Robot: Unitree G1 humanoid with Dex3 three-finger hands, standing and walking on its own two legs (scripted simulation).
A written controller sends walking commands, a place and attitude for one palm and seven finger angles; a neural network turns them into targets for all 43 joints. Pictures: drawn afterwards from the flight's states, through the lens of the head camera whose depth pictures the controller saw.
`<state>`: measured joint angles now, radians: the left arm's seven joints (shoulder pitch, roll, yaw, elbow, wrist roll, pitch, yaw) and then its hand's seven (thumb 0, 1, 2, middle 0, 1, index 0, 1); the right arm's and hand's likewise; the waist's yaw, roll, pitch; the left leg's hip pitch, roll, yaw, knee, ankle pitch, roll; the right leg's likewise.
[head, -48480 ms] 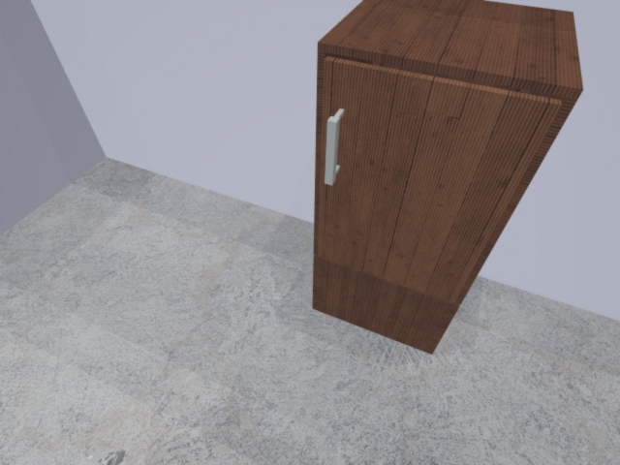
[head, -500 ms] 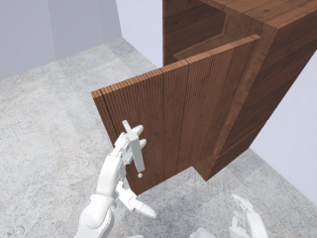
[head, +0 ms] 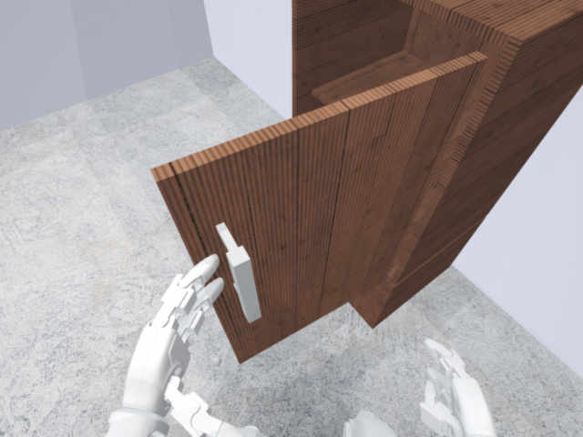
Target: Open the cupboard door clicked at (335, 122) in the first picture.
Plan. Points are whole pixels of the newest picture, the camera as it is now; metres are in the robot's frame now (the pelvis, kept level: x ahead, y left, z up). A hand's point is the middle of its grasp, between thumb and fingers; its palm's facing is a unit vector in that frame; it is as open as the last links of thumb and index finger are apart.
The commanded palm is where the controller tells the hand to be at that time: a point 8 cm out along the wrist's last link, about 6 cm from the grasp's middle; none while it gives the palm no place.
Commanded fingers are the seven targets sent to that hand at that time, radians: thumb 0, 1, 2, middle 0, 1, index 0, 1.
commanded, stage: slide the hand sideways off the handle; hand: left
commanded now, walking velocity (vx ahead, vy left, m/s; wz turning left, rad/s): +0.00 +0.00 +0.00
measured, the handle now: (239, 276) +0.30 +0.09 +0.08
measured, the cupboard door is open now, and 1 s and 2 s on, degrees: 84 84 84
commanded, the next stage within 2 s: draw the hand back to the body in 0.50 s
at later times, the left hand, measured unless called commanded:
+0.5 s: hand (168, 394) +0.16 +0.14 +0.07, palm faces -0.06 -1.00 -0.05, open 16.3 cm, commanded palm +0.14 +0.20 +0.08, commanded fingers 0.00 -0.50 0.30 -0.15 -0.30 -0.15 -0.30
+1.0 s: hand (127, 381) +0.17 +0.17 +0.12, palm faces -0.04 -0.99 -0.10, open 16.3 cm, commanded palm +0.13 +0.23 +0.14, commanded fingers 0.00 -0.47 0.31 -0.15 -0.30 -0.15 -0.30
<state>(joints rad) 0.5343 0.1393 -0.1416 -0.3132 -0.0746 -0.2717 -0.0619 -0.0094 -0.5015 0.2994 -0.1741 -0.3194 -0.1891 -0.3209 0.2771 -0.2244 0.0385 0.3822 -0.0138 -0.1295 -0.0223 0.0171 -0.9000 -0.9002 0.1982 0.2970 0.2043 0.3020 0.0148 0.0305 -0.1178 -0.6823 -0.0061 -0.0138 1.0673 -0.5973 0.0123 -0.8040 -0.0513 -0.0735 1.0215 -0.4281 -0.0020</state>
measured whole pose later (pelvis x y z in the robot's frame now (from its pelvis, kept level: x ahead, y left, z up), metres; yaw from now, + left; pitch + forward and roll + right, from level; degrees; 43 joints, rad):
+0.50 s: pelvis -0.01 +0.00 -0.01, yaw +0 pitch +12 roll -2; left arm 0.64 0.21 0.03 -0.34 -0.20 -0.29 -0.21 -0.01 -0.50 0.30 -0.15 -0.30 -0.15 -0.30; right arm 0.27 -0.24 0.02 0.39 0.02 -0.14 -0.06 0.02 -0.90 -0.90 0.20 0.30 0.20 0.30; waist 0.02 0.04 -0.13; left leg -0.72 0.01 -0.04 1.13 -0.61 0.00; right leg -0.83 -0.04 -0.10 1.06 -0.43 -0.01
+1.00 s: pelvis -0.01 +0.00 +0.01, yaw +0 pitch +7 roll -2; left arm 0.63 0.26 0.12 -0.42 -0.25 -0.18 -0.23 -0.01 -0.50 0.30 -0.15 -0.30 -0.15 -0.30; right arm 0.29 -0.23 0.05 0.44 0.04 -0.19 -0.07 0.02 -0.90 -0.90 0.20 0.30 0.20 0.30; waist 0.03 0.05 -0.12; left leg -0.56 0.01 -0.03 1.00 -0.56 0.01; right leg -0.66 -0.04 -0.09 0.92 -0.39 0.00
